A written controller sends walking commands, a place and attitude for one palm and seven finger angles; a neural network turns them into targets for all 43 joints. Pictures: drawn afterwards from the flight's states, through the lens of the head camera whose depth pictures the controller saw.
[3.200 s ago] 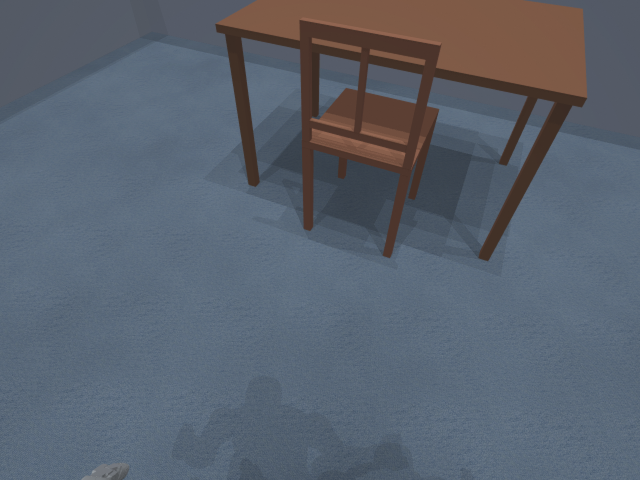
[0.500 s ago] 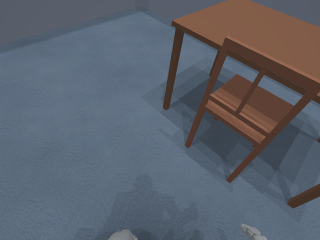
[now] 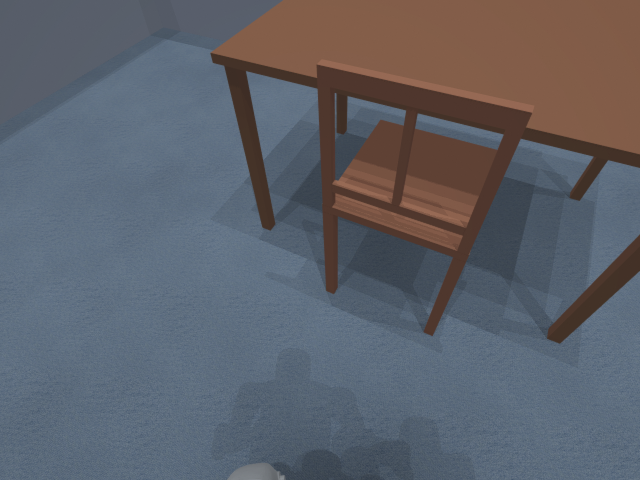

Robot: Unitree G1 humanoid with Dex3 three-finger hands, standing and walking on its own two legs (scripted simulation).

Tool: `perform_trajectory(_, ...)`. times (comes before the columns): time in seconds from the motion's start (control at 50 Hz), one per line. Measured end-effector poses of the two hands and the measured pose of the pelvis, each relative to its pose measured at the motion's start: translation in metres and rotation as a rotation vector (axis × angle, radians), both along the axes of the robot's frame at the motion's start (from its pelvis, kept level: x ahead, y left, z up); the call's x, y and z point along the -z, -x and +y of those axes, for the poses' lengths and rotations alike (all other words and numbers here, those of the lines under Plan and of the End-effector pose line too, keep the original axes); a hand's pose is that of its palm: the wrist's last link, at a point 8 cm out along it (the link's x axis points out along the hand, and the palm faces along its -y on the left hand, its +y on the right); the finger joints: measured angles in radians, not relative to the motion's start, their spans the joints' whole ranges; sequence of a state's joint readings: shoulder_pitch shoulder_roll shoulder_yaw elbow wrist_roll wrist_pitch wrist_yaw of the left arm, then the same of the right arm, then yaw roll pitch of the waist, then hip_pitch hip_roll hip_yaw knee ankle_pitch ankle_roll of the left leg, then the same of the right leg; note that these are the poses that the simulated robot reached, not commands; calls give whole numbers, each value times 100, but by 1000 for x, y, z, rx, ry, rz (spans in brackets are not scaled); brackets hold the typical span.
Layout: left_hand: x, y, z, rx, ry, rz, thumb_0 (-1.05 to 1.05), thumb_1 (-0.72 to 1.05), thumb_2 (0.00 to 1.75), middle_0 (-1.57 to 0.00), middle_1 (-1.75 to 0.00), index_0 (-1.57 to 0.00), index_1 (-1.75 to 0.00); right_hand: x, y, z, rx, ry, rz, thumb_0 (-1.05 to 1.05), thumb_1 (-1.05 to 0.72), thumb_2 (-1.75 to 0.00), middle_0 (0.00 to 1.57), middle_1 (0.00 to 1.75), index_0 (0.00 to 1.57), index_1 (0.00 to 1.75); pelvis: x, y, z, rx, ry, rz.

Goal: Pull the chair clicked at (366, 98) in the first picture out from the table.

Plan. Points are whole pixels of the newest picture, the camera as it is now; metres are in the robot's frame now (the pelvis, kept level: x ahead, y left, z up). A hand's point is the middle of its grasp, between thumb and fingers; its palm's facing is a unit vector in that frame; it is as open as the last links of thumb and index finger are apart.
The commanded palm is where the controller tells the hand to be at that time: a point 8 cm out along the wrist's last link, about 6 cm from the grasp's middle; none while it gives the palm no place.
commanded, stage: turn to face it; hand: left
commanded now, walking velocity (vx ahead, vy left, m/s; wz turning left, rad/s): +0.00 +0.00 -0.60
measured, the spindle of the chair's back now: (403, 159) +0.74 -0.12 -0.08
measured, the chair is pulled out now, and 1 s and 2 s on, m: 0.00 0.00 0.00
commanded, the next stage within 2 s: take the last steps up to it in 0.54 s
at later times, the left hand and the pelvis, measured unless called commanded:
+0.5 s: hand (174, 460) +0.16 +0.24 -0.15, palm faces -0.23 -0.95 -0.20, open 7.3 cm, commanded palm none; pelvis +0.01 +0.06 +0.02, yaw -16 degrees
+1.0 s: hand out of the picture +0.12 +0.17 -0.15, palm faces -0.36 -0.91 -0.22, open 7.2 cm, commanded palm none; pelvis +0.03 +0.01 +0.02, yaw -23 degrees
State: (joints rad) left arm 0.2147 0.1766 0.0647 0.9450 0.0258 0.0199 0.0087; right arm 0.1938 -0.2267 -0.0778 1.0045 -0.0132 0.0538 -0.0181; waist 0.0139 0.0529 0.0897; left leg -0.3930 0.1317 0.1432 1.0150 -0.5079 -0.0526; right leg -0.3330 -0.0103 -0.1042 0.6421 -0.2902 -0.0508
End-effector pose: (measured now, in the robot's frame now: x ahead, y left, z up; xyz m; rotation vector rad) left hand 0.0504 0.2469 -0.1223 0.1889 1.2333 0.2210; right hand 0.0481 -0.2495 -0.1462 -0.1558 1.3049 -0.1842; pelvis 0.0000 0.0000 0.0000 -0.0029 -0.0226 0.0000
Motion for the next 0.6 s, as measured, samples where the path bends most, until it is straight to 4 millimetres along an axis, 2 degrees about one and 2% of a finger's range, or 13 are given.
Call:
perform_trajectory(0.16,-13,-48,5,117,-4,-22,0,91,90,-20,-30,-20,-30,-24,5,-6,79,32,-40,0,-91,-89,20,30,20,30,-14,-6,5,92,-10,27)
perform_trajectory(0.24,-10,-68,15,168,11,-37,0,91,90,-20,-30,-21,-30,-31,3,3,108,55,-77,0,-91,-89,20,30,20,30,-14,-8,18,140,-3,32)
perform_trajectory(0.32,2,-88,29,208,37,-50,0,91,90,-20,-30,-21,-30,-37,5,19,140,93,-121,0,-91,-89,20,30,20,30,-8,-10,37,185,14,31)
perform_trajectory(0.36,6,-97,34,229,49,-47,0,91,90,-20,-30,-20,-30,-42,12,30,155,103,-128,0,-91,-89,20,30,20,30,-8,-10,45,212,9,25)
perform_trajectory(0.48,1,-114,39,306,67,-25,0,91,90,-19,-30,-20,-30,-52,42,56,218,97,-79,0,-91,-89,20,30,20,30,-19,-13,57,277,22,26)
perform_trajectory(0.6,0,-118,26,367,71,24,0,91,90,-19,-30,-20,-30,-45,77,72,307,58,-18,0,-91,-89,20,30,20,30,-22,-13,59,327,25,29)
